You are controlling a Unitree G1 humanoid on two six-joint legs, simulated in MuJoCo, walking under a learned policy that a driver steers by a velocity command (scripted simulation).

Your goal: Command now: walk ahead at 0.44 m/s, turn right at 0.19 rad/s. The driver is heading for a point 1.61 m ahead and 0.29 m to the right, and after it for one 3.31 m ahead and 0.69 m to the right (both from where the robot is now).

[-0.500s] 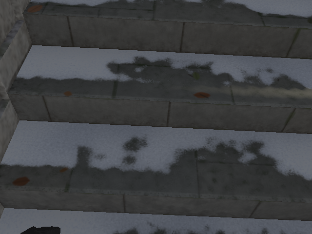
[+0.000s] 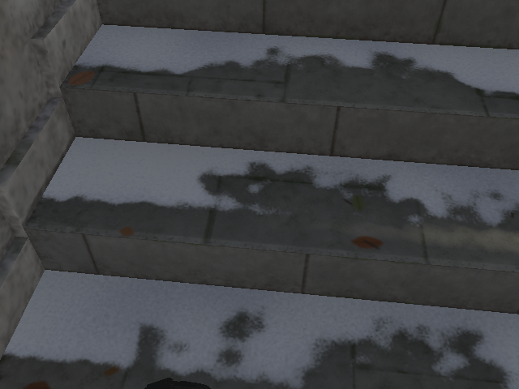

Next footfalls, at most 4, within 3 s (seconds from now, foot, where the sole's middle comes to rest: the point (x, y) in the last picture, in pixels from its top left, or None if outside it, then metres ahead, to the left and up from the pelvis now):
0.56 left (255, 361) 0.50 0.01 -0.48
1.10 right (414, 223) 0.72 -0.35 -0.33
1.68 left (307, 77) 1.07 -0.16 -0.18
2.18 right None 1.38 -0.33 -0.03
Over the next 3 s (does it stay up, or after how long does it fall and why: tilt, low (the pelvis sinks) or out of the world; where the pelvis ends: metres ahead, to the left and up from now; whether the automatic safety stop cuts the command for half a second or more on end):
stays up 1.65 -0.26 0.87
